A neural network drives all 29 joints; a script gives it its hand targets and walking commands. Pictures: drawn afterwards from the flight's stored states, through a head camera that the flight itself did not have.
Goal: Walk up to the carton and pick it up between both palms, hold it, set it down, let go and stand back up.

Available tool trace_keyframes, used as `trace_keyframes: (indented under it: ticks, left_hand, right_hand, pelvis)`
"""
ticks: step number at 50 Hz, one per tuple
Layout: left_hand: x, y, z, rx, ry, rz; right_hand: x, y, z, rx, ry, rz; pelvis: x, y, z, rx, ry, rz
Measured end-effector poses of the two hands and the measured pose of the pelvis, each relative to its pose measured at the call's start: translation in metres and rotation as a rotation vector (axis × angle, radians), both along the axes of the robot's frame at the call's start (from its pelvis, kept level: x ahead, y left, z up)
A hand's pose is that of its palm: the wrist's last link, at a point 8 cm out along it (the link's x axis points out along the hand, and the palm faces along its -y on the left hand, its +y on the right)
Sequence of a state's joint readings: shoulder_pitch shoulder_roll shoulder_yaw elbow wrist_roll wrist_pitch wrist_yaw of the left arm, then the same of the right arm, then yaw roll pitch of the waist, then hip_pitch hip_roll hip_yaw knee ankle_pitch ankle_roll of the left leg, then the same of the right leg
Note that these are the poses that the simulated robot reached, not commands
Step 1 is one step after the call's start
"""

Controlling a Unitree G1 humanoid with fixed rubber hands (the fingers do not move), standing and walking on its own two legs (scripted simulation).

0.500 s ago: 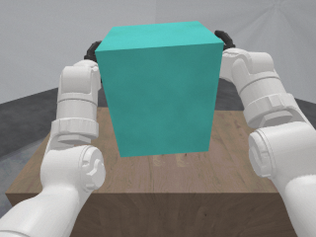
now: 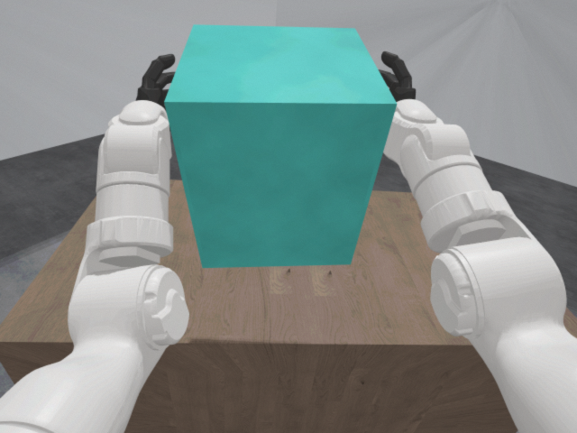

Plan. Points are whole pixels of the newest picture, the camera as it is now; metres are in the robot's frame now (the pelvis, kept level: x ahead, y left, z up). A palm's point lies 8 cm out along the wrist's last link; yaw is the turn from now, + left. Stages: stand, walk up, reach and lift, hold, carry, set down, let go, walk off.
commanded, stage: set down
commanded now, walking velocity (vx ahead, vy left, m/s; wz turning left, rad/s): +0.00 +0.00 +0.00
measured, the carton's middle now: (276, 151) +0.40 +0.02 +0.28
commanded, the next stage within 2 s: none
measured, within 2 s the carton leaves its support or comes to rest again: neither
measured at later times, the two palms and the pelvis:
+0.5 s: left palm (160, 143) +0.40 +0.17 +0.28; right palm (387, 141) +0.40 -0.13 +0.30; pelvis +0.00 +0.00 +0.00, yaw +0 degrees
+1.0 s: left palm (167, 163) +0.41 +0.16 +0.25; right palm (382, 161) +0.41 -0.14 +0.27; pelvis +0.00 +0.00 +0.00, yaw -1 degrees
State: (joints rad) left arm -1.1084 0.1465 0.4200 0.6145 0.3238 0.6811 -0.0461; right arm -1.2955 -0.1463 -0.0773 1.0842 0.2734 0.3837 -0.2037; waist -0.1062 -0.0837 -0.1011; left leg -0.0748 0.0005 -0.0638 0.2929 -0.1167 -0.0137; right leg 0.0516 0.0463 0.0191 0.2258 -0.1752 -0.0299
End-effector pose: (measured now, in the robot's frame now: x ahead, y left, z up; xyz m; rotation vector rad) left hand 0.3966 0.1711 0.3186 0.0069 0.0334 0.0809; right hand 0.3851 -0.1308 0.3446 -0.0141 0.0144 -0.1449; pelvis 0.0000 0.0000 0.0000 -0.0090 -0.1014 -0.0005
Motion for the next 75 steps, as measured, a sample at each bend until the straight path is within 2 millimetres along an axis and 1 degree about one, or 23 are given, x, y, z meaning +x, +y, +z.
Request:
trace_keyframes:
  ticks: [6, 16, 20, 30, 43, 55, 75]
  left_hand:
    - [0.000, 0.000, -0.015, -0.011, 0.006, 0.015]
    - [0.004, 0.001, -0.023, -0.007, 0.017, 0.025]
    - [0.005, 0.001, -0.029, -0.004, 0.027, 0.027]
    - [0.008, -0.007, -0.049, 0.007, 0.061, 0.029]
    - [0.009, -0.008, -0.059, 0.007, 0.085, 0.045]
    - [0.011, -0.008, -0.078, 0.011, 0.105, 0.050]
    - [0.012, -0.012, -0.102, 0.017, 0.137, 0.066]
  right_hand:
    - [0.004, 0.000, -0.016, 0.000, -0.001, 0.009]
    - [0.009, 0.001, -0.026, 0.000, 0.004, 0.020]
    - [0.011, 0.001, -0.033, -0.001, 0.012, 0.020]
    - [0.013, -0.006, -0.052, 0.020, 0.033, 0.013]
    - [0.018, -0.007, -0.065, 0.019, 0.054, 0.026]
    - [0.023, -0.008, -0.084, 0.021, 0.073, 0.031]
    - [0.029, -0.011, -0.114, 0.021, 0.098, 0.049]
  pelvis:
    - [-0.001, 0.000, 0.000, 0.000, -0.006, 0.001]
    - [-0.001, 0.002, 0.000, 0.003, -0.003, -0.003]
    - [-0.001, 0.003, 0.000, 0.003, -0.001, -0.004]
    - [-0.001, 0.004, -0.001, 0.000, 0.003, -0.010]
    - [-0.002, 0.000, 0.000, 0.003, 0.019, -0.011]
    - [0.000, -0.002, 0.000, 0.005, 0.021, -0.014]
    - [0.001, -0.004, 0.000, 0.009, 0.034, -0.025]
